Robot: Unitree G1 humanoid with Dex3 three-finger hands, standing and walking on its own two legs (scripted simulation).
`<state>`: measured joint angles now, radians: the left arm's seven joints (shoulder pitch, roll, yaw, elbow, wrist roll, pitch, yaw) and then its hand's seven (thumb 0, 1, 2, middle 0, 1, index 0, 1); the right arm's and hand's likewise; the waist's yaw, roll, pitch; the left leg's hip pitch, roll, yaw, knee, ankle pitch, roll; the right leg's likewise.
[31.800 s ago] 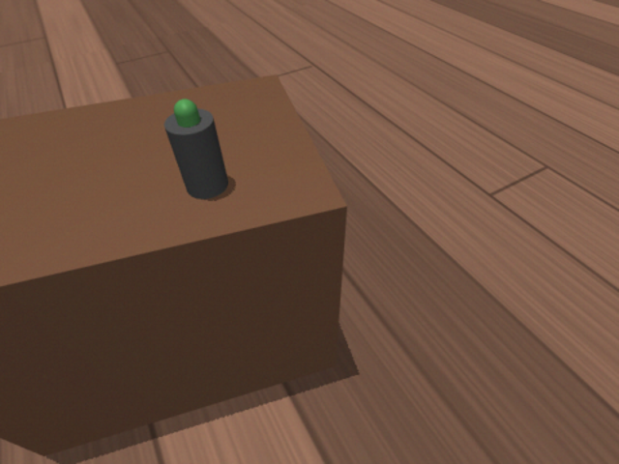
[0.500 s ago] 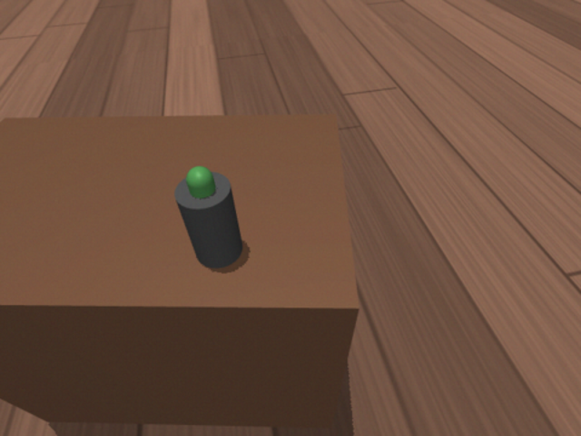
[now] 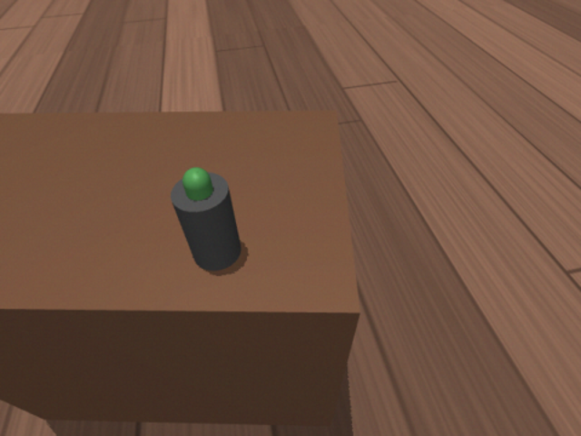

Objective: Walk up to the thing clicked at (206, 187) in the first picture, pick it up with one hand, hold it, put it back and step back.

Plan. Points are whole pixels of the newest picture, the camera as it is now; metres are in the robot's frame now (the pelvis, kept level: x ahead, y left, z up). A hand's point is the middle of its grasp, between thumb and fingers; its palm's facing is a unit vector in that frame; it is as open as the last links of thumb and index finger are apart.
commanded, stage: stand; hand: left
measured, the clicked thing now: (207, 215) +0.44 +0.15 +0.06
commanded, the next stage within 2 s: none
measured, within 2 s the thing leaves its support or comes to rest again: neither
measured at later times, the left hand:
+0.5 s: hand out of the picture +0.08 +0.25 -0.16, palm faces -0.03 -0.94 -0.35, open 7.4 cm
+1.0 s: hand out of the picture +0.06 +0.25 -0.16, palm faces -0.04 -0.94 -0.34, open 7.4 cm
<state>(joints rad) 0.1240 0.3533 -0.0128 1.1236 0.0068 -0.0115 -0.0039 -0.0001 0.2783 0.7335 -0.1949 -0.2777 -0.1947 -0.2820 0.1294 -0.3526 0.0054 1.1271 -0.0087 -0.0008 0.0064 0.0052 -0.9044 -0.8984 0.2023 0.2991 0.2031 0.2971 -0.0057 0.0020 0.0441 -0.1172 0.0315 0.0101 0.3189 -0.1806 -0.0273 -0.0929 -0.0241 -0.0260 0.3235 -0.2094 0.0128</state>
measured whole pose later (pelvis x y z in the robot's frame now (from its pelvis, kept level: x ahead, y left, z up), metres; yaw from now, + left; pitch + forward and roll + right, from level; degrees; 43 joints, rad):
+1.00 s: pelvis -0.01 +0.00 +0.00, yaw +0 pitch -2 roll +0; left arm 0.14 0.35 0.00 1.12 0.01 -0.01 -0.01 0.01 0.90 0.90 -0.20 -0.30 -0.20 -0.30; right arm 0.13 -0.35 0.00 1.13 -0.01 0.00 0.01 0.01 -0.90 -0.90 0.20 0.30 0.20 0.30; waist 0.00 0.00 0.04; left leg -0.10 0.04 0.01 0.31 -0.17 -0.03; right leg -0.08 -0.02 -0.02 0.31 -0.20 0.01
